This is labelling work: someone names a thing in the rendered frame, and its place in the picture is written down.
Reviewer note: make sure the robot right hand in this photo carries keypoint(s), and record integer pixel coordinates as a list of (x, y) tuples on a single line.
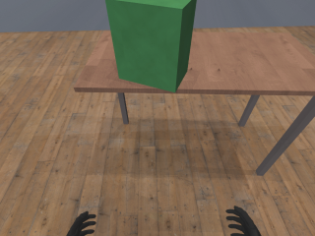
[(247, 224)]

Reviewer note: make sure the carton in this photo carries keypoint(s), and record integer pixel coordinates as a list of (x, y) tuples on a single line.
[(152, 40)]

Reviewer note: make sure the table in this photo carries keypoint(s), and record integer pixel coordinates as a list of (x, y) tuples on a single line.
[(239, 63)]

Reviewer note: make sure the robot left hand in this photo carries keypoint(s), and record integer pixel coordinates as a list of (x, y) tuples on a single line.
[(78, 225)]

